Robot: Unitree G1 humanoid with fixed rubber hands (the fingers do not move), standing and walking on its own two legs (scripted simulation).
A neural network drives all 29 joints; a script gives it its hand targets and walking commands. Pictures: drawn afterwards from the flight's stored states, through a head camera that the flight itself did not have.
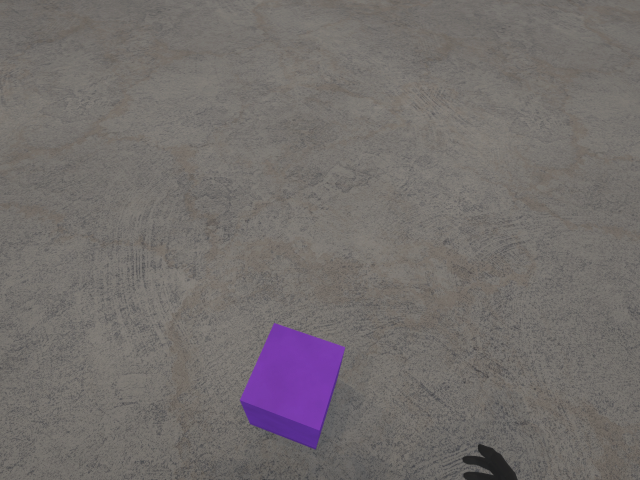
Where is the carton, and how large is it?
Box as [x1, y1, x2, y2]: [240, 323, 344, 449]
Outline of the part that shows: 274,323 241,396 240,401 251,424 315,449 336,381 344,347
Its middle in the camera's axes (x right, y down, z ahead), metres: -0.06 +0.41 +1.07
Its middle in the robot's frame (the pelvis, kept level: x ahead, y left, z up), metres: +0.42 +0.06 -0.63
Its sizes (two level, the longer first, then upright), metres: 0.210 0.200 0.250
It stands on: the floor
